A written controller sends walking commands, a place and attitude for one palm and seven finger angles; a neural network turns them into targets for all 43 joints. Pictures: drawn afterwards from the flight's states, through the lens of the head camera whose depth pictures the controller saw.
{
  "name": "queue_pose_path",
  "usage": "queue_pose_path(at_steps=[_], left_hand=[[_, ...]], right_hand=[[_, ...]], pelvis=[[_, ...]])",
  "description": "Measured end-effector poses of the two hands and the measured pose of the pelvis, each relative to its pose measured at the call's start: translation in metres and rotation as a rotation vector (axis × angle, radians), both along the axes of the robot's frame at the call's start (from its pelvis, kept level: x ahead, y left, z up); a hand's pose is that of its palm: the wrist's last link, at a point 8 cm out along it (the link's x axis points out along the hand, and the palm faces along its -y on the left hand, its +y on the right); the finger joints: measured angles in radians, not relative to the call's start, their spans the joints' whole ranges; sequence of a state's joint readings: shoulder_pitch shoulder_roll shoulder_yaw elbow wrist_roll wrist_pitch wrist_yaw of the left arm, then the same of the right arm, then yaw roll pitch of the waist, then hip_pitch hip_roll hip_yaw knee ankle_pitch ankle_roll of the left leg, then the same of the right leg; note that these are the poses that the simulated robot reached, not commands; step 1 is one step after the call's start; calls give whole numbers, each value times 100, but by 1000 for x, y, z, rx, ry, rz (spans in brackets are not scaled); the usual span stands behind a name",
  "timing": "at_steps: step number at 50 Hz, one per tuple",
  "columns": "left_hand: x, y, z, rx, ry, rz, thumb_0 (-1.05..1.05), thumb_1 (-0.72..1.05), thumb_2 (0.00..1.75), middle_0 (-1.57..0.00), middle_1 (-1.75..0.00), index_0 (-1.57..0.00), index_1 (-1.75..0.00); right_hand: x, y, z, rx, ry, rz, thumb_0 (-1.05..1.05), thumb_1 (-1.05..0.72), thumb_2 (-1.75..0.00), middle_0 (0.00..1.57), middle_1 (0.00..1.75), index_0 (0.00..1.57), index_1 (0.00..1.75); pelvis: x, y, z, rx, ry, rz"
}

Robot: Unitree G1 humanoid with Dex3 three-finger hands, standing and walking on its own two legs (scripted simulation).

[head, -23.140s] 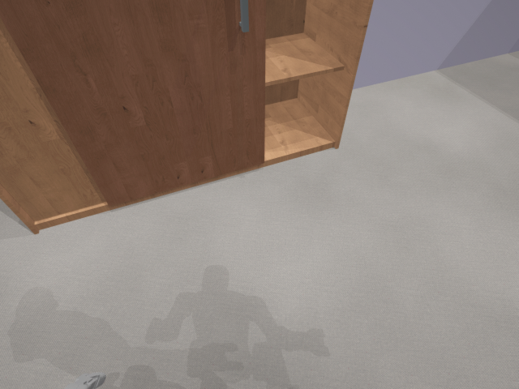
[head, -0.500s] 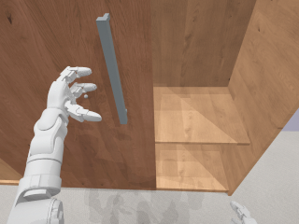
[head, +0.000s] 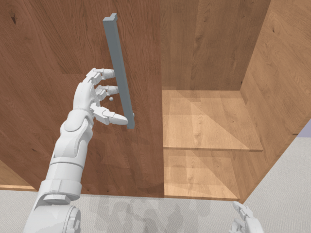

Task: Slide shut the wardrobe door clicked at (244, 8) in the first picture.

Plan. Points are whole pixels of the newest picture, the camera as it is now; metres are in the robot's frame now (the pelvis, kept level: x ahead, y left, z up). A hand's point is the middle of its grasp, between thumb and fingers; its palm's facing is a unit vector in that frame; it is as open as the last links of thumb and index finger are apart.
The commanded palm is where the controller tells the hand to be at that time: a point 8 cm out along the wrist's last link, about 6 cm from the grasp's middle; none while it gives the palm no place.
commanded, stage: feel for the door with the fingertips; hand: left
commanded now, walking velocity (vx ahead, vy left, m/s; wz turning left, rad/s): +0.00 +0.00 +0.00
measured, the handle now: (124, 81) +0.47 +0.11 +0.18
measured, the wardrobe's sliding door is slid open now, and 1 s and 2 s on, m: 0.47 0.47 0.47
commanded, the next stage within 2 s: slide the fingers in behind the handle in 0.66 s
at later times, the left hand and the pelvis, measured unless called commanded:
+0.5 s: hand (116, 93) +0.41 +0.12 +0.18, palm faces +0.02 -1.00 -0.02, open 14.0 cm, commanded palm +0.39 +0.18 +0.17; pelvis +0.00 -0.01 +0.00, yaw +0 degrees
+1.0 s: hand (112, 93) +0.40 +0.13 +0.18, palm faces +0.02 -1.00 -0.01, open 14.0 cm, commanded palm +0.38 +0.19 +0.17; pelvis -0.01 +0.00 +0.00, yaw -1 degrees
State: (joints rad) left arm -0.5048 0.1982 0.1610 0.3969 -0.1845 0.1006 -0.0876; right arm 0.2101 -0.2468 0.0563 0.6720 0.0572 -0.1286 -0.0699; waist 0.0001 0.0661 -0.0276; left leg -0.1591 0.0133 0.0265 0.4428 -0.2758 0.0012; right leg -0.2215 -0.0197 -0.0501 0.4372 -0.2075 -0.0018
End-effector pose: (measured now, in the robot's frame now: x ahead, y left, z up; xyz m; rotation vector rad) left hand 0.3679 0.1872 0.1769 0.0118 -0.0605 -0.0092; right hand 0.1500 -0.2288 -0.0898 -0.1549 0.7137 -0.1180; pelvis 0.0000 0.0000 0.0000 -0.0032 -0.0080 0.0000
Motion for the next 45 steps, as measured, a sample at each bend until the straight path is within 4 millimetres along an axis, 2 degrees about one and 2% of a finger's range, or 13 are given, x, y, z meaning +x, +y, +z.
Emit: queue_pose_path(at_steps=[13,30,37,45], left_hand=[[7,-6,4,9,9,27,-1,-50,30,-30,-120,-30,-121],[22,-9,5,6,8,30,-1,-50,30,-30,-120,-30,-120],[21,-8,9,7,-13,24,-1,-50,30,-30,-120,-30,-120],[18,-5,4,5,-1,30,-1,-50,30,-30,-120,-30,-120]], right_hand=[[-8,-6,-4,-3,36,-12,1,-90,-90,20,30,20,30],[-37,-21,-11,-16,92,-62,1,-91,-90,20,30,20,29],[-45,-21,-13,-11,104,-69,1,-91,-90,20,30,20,29],[-44,-19,-11,-9,95,-68,1,-91,-90,20,30,20,29]], pelvis=[[-1,-5,0,1,-5,0],[-4,-8,0,3,5,-12],[-5,-6,1,2,4,-15],[-7,-5,1,2,3,-18]])
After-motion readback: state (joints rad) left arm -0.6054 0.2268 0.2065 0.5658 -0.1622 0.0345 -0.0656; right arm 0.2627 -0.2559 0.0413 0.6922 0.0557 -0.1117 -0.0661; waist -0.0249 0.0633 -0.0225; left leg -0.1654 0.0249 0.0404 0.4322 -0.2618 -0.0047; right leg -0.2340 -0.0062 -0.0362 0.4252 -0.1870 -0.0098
